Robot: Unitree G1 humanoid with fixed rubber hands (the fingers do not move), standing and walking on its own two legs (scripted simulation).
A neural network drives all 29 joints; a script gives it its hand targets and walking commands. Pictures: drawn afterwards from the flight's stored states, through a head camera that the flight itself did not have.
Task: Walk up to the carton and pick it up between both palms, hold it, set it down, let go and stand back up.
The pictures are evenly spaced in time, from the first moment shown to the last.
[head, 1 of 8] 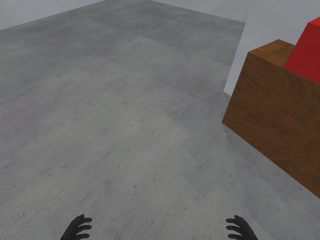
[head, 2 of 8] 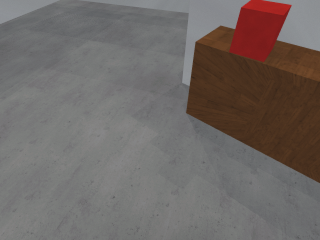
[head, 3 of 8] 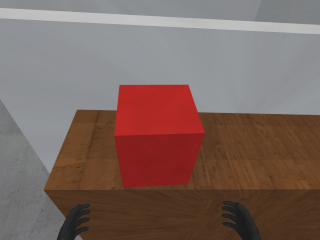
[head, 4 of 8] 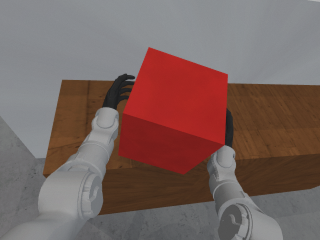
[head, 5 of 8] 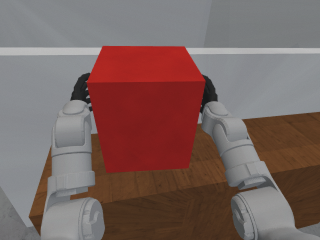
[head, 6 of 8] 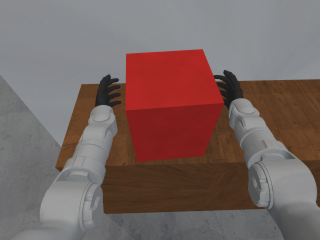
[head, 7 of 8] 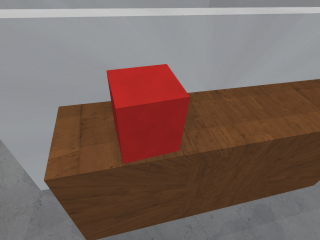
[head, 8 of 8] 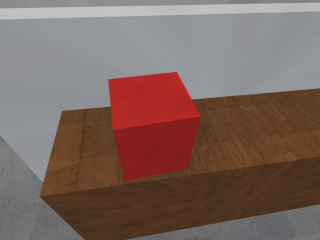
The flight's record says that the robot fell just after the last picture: no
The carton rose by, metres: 0.21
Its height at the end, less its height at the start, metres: +0.00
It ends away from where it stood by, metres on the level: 0.01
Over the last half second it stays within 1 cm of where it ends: yes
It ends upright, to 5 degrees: yes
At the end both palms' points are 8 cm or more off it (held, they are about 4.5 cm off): yes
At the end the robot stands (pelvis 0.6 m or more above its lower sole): yes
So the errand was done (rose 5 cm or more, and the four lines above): yes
